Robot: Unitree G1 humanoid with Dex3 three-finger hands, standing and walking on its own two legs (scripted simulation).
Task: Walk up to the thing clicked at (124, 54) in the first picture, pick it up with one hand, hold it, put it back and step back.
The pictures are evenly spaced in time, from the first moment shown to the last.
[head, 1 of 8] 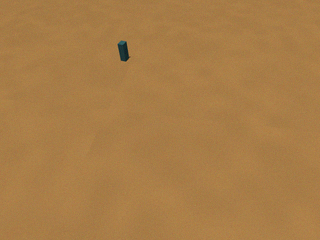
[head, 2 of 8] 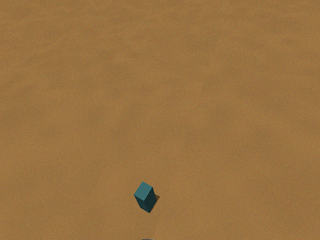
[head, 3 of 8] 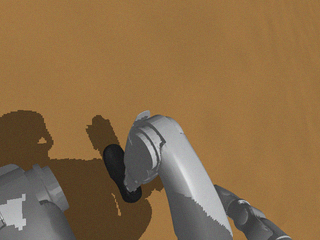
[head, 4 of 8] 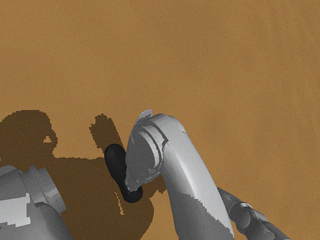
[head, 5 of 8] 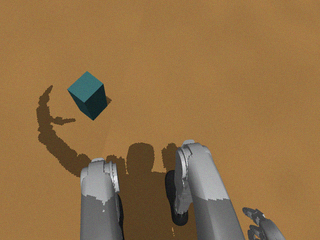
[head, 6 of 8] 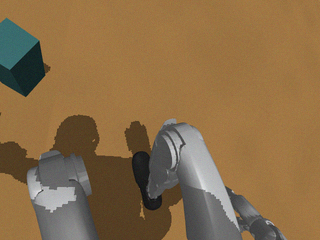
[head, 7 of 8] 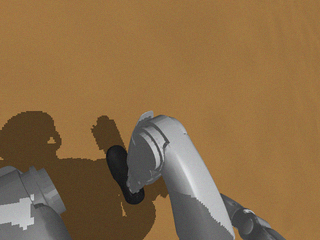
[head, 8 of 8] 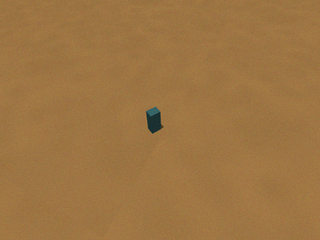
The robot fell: no
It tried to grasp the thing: yes
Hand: left
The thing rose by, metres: 0.64
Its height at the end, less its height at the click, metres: +0.00
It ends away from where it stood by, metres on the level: 0.02
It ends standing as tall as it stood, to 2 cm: yes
